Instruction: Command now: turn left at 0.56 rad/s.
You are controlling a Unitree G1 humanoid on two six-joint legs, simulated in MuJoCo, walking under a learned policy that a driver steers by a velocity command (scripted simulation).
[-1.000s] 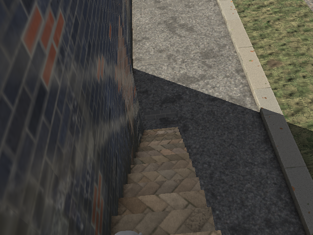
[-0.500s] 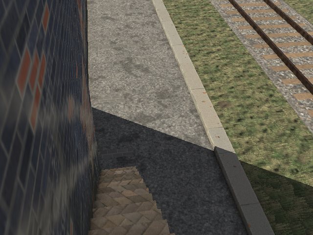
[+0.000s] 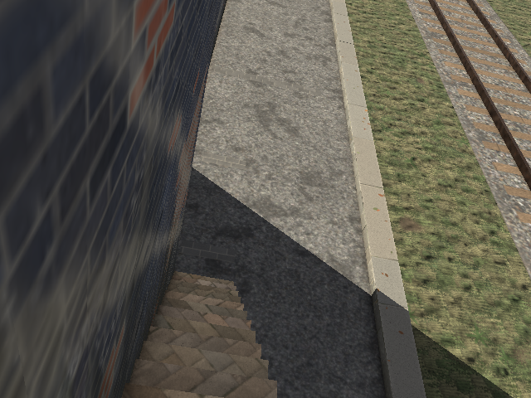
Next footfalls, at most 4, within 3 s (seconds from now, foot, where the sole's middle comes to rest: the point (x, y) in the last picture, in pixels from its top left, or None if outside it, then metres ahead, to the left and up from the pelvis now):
0.34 left None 0.11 0.23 -0.62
0.64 right None -0.04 -0.05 -0.58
1.32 right None -0.09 -0.26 -0.57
1.64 left None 0.12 -0.35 -0.79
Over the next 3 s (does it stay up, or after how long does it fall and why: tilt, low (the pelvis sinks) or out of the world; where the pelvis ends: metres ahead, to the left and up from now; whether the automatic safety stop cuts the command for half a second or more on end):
falls after 1.76 s (out of the world)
